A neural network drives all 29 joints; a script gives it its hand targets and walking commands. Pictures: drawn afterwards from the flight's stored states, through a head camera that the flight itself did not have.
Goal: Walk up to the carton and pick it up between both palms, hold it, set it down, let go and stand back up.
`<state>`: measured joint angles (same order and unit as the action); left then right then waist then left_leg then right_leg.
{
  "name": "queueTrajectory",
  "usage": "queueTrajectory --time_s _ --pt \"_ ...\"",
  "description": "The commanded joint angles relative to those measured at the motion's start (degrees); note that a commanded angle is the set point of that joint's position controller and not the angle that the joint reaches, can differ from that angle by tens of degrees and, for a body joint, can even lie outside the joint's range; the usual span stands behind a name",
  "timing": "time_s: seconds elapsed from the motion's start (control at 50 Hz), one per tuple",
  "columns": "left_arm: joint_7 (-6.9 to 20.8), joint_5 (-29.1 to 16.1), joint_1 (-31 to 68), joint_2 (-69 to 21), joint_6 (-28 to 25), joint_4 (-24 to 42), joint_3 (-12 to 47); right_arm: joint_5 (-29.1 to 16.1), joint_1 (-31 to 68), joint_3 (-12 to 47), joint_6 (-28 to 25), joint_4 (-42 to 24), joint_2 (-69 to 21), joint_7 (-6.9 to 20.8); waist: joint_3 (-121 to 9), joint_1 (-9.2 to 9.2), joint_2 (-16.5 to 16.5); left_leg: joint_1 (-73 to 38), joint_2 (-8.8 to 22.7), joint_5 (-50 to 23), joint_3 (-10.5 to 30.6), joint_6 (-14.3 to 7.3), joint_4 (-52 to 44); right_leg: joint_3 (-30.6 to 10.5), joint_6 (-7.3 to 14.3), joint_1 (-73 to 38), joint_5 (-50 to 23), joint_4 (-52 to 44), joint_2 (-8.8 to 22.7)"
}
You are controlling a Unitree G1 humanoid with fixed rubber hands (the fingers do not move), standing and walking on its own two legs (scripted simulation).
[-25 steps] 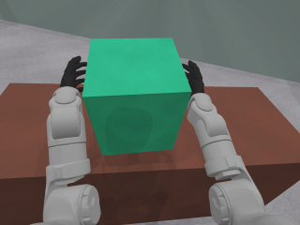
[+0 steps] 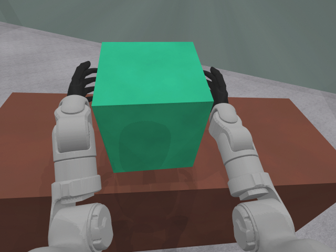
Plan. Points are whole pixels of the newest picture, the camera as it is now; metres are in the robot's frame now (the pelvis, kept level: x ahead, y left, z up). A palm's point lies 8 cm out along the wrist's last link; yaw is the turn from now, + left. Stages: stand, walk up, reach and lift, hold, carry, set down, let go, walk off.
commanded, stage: hold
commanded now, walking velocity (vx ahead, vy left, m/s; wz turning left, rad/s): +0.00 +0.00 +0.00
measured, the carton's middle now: (151, 110) +0.40 +0.01 +0.15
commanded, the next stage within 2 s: set down in 0.58 s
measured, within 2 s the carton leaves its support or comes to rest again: neither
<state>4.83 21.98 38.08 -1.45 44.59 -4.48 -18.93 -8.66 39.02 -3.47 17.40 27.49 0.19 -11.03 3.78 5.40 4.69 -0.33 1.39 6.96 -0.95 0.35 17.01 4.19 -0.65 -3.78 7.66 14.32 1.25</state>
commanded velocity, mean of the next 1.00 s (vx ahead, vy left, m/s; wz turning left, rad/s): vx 0.00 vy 0.00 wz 0.00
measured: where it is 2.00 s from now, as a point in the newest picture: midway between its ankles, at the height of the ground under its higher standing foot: outside the picture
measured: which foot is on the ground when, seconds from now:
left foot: down 0.00-1.00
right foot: down 0.00-1.00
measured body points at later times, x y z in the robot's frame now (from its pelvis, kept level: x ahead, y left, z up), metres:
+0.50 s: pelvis +0.00 +0.00 +0.00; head -0.05 +0.04 +0.45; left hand +0.38 +0.16 +0.21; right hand +0.37 -0.14 +0.20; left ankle +0.04 +0.12 -0.75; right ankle +0.02 -0.12 -0.75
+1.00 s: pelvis +0.02 +0.01 +0.00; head -0.02 +0.05 +0.45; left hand +0.41 +0.18 +0.21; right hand +0.40 -0.12 +0.20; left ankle +0.04 +0.12 -0.75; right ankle +0.02 -0.12 -0.75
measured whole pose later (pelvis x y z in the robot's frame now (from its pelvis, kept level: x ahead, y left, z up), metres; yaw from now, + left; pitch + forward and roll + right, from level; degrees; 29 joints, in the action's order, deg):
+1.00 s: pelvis +0.02 +0.01 +0.00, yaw +1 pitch -11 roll +0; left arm 9.6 26.7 40.7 -1.0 30.3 -15.5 -21.0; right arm 3.1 38.2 -12.0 2.1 33.8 -5.0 -9.2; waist 5.0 3.3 6.4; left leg -4.4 0.1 8.4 -1.2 -0.5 15.3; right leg 4.5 -1.6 -8.2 9.1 12.5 2.4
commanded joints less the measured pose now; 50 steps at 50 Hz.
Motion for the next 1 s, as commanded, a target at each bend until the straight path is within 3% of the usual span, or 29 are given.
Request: queueTrajectory --time_s 0.0,0.56,0.58,0.62,0.72,0.78,0.84,0.9,0.98 --pt "8.0 -9.27 30.18 -26.74 -3.32 4.13 24.32 -4.22 40.49 19.46 -3.0 -14.03 -25.6 5.89 -19.98 0.86 -5.6 -6.88 -3.9 -9.61 -3.08 0.35 -0.37 2.17 -1.33 -1.31 -5.3 -1.49 -4.25" --pt "8.01 -8.57 30.25 -26.52 -3.41 3.26 23.37 -3.37 40.73 18.85 -3.3 -13.4 -25.33 6.25 -19.09 0.39 -5.16 -6.45 -3.85 -8.68 -3.34 0.06 -0.78 2.3 -1.12 -0.9 -3.91 -1.56 -4.25" --pt "9.17 -8.91 32.05 -24.63 -4.0 -1.87 23.01 -2.39 42.76 18.63 -3.15 -11.96 -26.37 6.12 -17.54 -1.79 -3.0 -3.3 -4.48 -1.23 -3.84 -1.36 -2.05 1.96 -1.29 -0.36 0.62 -3.4 -3.62" --pt "9.26 -8.46 33.05 -24.74 -5.13 -3.2 21.46 -0.75 42.94 16.51 -4.53 -10.94 -26.65 6.64 -17.65 -2.14 -2.75 -1.52 -4.67 3.99 -4.37 -2.13 -3.44 2.01 -1.58 0.0 2.67 -3.37 -3.03" --pt "9.35 -9.4 34.66 -26.71 -9.96 -2.13 23.65 2.1 46.25 14.9 -10.84 -13.58 -25.75 6.57 -22.57 -1.66 -4.26 -5.83 -4.38 -3.85 -4.4 -0.61 -1.75 2.97 -1.63 -3.13 -3.52 -1.83 -3.6" --pt "10.59 -5.77 30.54 -25.56 -12.22 -6.64 20.23 5.63 42.66 11.71 -14.26 -10.89 -24.29 6.7 -17.31 -0.8 -4.58 -5.79 -4.1 -1.9 -4.88 -0.51 -2.79 3.52 -1.57 -3.52 -1.86 -2.79 -2.83" --pt "12.33 -1.74 26.61 -23.52 -13.97 -12.75 15.69 10.54 35.9 6.82 -16.97 -4.19 -22.41 7.49 -8.95 -0.19 -4.18 -3.7 -3.49 3.75 -6.05 -0.85 -5.22 4.41 -1.47 -1.82 4.49 -4.26 -2.02" --pt "12.88 -0.51 23.87 -22.98 -15.89 -12.1 15.91 12.02 30.81 6.28 -19.47 -1.37 -22.3 7.17 -7.79 -0.05 -4.07 -4.74 -3.31 -1.67 -6.43 -0.23 -4.77 4.92 -1.3 -3.53 -0.3 -3.83 -2.1" --pt "11.88 -3.34 23.32 -25.03 -19.0 -6.71 21.02 9.63 30.24 11.22 -23.85 -5.4 -22.39 5.99 -13.79 0.67 -5.49 -10.96 -2.89 -20.72 -5.54 2.24 -0.02 4.85 -1.46 -5.68 -12.99 -1.82 -3.33"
